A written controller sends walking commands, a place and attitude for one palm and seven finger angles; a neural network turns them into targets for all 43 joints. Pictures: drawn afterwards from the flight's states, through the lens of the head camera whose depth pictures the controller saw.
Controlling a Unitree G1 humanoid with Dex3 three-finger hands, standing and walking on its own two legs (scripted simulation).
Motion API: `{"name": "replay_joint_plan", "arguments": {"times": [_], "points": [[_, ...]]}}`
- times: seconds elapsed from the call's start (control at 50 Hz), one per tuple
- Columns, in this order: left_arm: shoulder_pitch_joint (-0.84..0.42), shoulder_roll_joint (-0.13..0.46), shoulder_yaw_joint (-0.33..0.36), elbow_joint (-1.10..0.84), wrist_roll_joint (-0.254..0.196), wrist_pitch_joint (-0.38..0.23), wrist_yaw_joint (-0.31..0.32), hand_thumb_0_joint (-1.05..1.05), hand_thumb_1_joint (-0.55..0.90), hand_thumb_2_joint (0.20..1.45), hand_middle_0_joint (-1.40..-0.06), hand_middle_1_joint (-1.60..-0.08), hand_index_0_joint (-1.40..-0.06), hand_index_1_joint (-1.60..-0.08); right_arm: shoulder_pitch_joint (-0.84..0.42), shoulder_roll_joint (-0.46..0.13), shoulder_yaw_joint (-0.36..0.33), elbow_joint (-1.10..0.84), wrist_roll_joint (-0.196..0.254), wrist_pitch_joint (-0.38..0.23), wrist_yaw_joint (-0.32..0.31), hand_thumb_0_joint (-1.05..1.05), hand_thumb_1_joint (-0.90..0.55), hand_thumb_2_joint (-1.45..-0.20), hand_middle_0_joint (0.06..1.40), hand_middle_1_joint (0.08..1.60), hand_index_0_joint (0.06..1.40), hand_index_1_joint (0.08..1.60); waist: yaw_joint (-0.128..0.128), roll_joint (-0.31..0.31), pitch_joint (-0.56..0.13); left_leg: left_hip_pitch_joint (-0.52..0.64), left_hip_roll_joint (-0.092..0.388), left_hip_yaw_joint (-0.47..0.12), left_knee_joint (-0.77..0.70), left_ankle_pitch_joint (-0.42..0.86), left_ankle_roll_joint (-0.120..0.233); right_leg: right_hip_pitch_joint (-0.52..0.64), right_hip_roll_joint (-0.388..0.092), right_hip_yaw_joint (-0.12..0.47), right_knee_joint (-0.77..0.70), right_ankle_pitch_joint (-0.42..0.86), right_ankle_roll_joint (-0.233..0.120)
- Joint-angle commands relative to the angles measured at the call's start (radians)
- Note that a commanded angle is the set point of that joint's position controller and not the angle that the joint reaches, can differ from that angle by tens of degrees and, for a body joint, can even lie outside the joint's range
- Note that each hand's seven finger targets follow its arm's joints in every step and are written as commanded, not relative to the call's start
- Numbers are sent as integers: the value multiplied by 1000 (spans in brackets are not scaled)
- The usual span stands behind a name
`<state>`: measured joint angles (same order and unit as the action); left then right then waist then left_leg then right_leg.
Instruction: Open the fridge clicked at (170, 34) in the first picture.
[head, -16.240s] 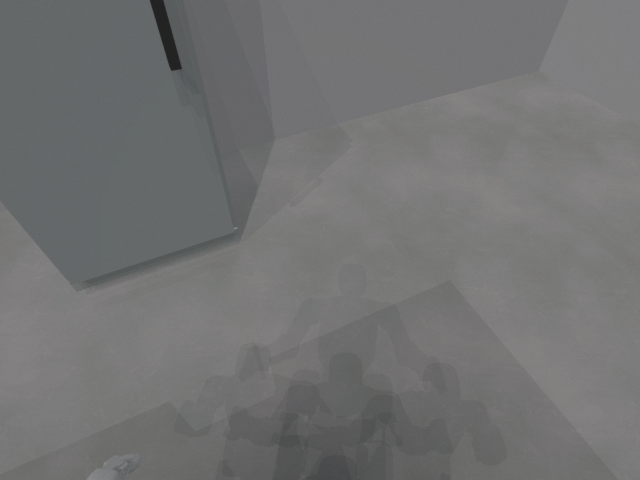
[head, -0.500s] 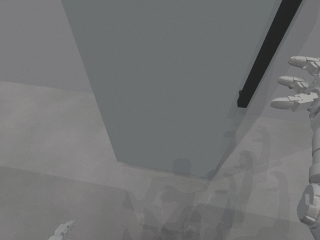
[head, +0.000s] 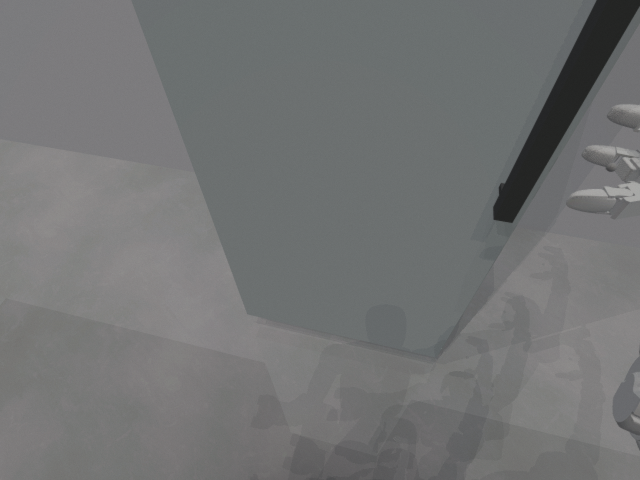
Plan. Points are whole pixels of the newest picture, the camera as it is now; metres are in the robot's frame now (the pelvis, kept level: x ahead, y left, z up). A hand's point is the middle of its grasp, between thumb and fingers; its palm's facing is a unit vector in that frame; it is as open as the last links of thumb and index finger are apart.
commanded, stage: move the hooked fingers beside the handle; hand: right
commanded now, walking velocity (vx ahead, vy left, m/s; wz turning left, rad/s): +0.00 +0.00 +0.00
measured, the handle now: (572, 69) +0.54 -0.19 +0.24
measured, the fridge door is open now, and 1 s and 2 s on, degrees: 0 0 0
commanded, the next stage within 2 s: feel for the door with the fingertips in 0.70 s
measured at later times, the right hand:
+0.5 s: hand (616, 171) +0.46 -0.26 +0.17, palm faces +0.14 +0.99 +0.00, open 14.0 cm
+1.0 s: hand (598, 170) +0.45 -0.23 +0.18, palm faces +0.14 +0.99 -0.01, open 14.0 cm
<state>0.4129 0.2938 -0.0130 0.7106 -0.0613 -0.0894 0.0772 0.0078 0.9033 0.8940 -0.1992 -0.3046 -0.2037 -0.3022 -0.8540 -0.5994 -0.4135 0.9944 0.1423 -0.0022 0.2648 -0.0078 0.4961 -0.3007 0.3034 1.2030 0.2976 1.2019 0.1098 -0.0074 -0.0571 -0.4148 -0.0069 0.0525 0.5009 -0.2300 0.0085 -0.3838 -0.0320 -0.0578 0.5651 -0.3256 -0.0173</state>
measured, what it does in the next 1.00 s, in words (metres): stands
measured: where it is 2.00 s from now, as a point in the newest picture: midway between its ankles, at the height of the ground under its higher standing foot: outside the picture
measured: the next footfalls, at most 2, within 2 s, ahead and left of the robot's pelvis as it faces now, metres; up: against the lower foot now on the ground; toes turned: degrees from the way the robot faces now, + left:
none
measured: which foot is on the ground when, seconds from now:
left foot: down 0.00-1.00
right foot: down 0.00-1.00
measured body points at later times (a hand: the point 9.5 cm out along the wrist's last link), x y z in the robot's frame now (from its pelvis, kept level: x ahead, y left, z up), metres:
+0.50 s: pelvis -0.01 +0.00 +0.00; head +0.04 -0.02 +0.45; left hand +0.07 +0.27 -0.11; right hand +0.44 -0.31 +0.18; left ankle +0.01 +0.12 -0.73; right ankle -0.03 -0.10 -0.73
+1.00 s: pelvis -0.01 +0.01 +0.00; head +0.03 +0.00 +0.45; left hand +0.04 +0.29 -0.11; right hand +0.44 -0.29 +0.18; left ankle +0.01 +0.12 -0.73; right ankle -0.03 -0.10 -0.73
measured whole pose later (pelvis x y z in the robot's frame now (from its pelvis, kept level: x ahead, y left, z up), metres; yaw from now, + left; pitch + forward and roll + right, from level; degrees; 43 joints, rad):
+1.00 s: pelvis -0.01 +0.01 +0.00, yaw -1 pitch +7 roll +1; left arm 0.38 0.29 -0.02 0.71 -0.06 -0.09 0.08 0.01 0.90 0.89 -0.20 -0.30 -0.20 -0.30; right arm -0.84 -0.53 -0.37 0.95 0.14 0.00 0.21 -0.01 0.50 -0.30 0.30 1.20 0.30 1.20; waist 0.09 -0.02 -0.05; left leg -0.40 -0.01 0.07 0.51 -0.23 0.02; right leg -0.37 -0.03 -0.04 0.57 -0.31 -0.01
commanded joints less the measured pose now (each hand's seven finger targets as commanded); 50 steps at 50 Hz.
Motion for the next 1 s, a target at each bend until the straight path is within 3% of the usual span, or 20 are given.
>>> {"name": "replay_joint_plan", "arguments": {"times": [0.0, 0.08, 0.1, 0.12, 0.14, 0.2, 0.28, 0.4, 0.44, 0.48, 0.5, 0.52, 0.54, 0.62, 0.66, 0.68, 0.78, 0.88, 0.9, 0.98], "points": [[32, 165, 63, -114, -2, -29, 9, 0, 900, 900, -200, -300, -200, -300, -401, -306, -57, -313, 4, -69, -25, 0, 500, -300, 300, 1200, 300, 1200, -45, -104, -374, 213, -14, -29, 3, 377, 15, 161, 8, 73, -42, 479, 3], [23, 154, 63, -104, 1, -33, 6, 0, 900, 900, -200, -300, -200, -300, -474, -241, -6, -379, 6, -94, -42, 0, 500, -300, 300, 1200, 300, 1200, -21, -130, -359, 165, -21, -23, -2, 348, 14, 220, -2, 90, -37, 522, 14], [22, 157, 66, -105, 1, -33, 7, 0, 900, 900, -200, -300, -200, -300, -458, -265, -32, -388, 9, -93, -43, 0, 500, -300, 300, 1200, 300, 1200, -33, -149, -379, 167, -22, -22, -3, 340, 15, 237, -4, 93, -37, 535, 19], [12, 153, 63, -105, -1, -33, 8, 0, 900, 900, -200, -300, -200, -300, -476, -232, -2, -404, 15, -90, -37, 0, 500, -300, 300, 1200, 300, 1200, -24, -156, -380, 164, -22, -22, -6, 345, 15, 251, -3, 91, -35, 539, 20], [18, 158, 67, -101, 0, -30, 9, 0, 900, 900, -200, -300, -200, -300, -443, -273, -46, -388, 17, -82, -38, 0, 500, -300, 300, 1200, 300, 1200, -36, -126, -392, 182, -22, -22, -4, 362, 16, 247, -4, 89, -28, 558, 15], [-2, 148, 55, -101, -7, -26, 11, 0, 900, 900, -200, -300, -200, -300, -436, -178, 38, -299, 16, -32, -21, 0, 500, -300, 300, 1200, 300, 1200, -17, -112, -293, 159, -16, -14, -15, 329, 15, 185, 2, 82, -48, 471, 14], [-6, 155, 47, -103, -7, -21, 15, 0, 900, 900, -200, -300, -200, -300, -459, -176, 49, -207, 6, 1, -25, 0, 500, -300, 300, 1200, 300, 1200, -4, -60, -222, 133, -9, -12, -22, 260, 19, 118, 10, 86, -62, 335, 8], [9, 150, 50, -95, 5, -40, 17, 0, 900, 900, -200, -300, -200, -300, -593, -189, 45, -286, 13, -103, -34, 0, 500, -300, 300, 1200, 300, 1200, 4, -81, -368, 142, -11, -21, 2, 295, 19, 203, 10, 103, -30, 403, 16], [12, 154, 52, -93, 6, -43, 15, 0, 900, 900, -200, -300, -200, -300, -570, -215, 21, -302, 15, -125, -35, 0, 500, -300, 300, 1200, 300, 1200, -10, -98, -409, 154, -13, -23, 11, 315, 19, 223, 9, 101, -20, 447, 18], [12, 150, 49, -84, 4, -42, 14, 0, 900, 900, -200, -300, -200, -300, -558, -214, 19, -252, 12, -118, -33, 0, 500, -300, 300, 1200, 300, 1200, -14, -106, -389, 153, -12, -21, 9, 308, 19, 202, 10, 100, -24, 432, 19], [7, 148, 44, -81, 2, -41, 12, 0, 900, 900, -200, -300, -200, -300, -558, -182, 49, -211, 9, -104, -31, 0, 500, -300, 300, 1200, 300, 1200, -3, -104, -332, 140, -10, -18, 4, 294, 18, 168, 12, 96, -32, 399, 17], [17, 155, 47, -75, 4, -40, 12, 0, 900, 900, -200, -300, -200, -300, -539, -229, 6, -169, 2, -92, -36, 0, 500, -300, 300, 1200, 300, 1200, -12, -80, -317, 149, -10, -17, 3, 289, 19, 138, 14, 95, -37, 377, 15], [22, 162, 47, -79, 4, -34, 11, 0, 900, 900, -200, -300, -200, -300, -502, -260, -15, -152, -7, -82, -39, 0, 500, -300, 300, 1200, 300, 1200, -25, -70, -320, 171, -9, -18, 7, 299, 21, 119, 16, 90, -38, 381, 11], [17, 156, 48, -104, 2, -30, 7, 0, 900, 900, -200, -300, -200, -300, -445, -246, -5, -184, -15, -66, -42, 0, 500, -300, 300, 1200, 300, 1200, -32, -79, -326, 196, -7, -22, 5, 335, 19, 115, 14, 78, -43, 403, 8], [18, 161, 52, -113, 3, -26, 8, 0, 900, 900, -200, -300, -200, -300, -438, -302, -50, -236, -9, -86, -42, 0, 500, -300, 300, 1200, 300, 1200, -43, -53, -362, 233, -7, -29, 7, 356, 17, 109, 13, 74, -44, 401, 4], [12, 156, 51, -120, 0, -27, 9, 0, 900, 900, -200, -300, -200, -300, -452, -252, -11, -256, -2, -92, -36, 0, 500, -300, 300, 1200, 300, 1200, -29, -50, -356, 227, -10, -29, 4, 349, 16, 120, 13, 72, -46, 390, 3], [7, 157, 55, -100, -3, -32, 14, 0, 900, 900, -200, -300, -200, -300, -496, -255, -15, -281, 11, -109, -35, 0, 500, -300, 300, 1200, 300, 1200, -17, -74, -326, 200, -12, -35, -10, 304, 15, 127, 14, 69, -51, 327, -4], [2, 149, 55, -94, -3, -38, 11, 0, 900, 900, -200, -300, -200, -300, -488, -191, 31, -291, 7, -75, -44, 0, 500, -300, 300, 1200, 300, 1200, -18, -119, -328, 192, -10, -33, -18, 287, 18, 138, 20, 70, -53, 317, -2], [1, 150, 57, -95, -3, -37, 12, 0, 900, 900, -200, -300, -200, -300, -456, -216, 3, -283, 7, -68, -49, 0, 500, -300, 300, 1200, 300, 1200, -28, -115, -335, 199, -9, -34, -18, 290, 19, 134, 19, 67, -51, 317, -3], [-4, 151, 53, -91, -5, -38, 12, 0, 900, 900, -200, -300, -200, -300, -485, -193, 15, -261, 17, -59, -61, 0, 500, -300, 300, 1200, 300, 1200, -11, -22, -296, 201, -7, -35, -27, 269, 13, 98, 19, 67, -60, 266, -8]]}}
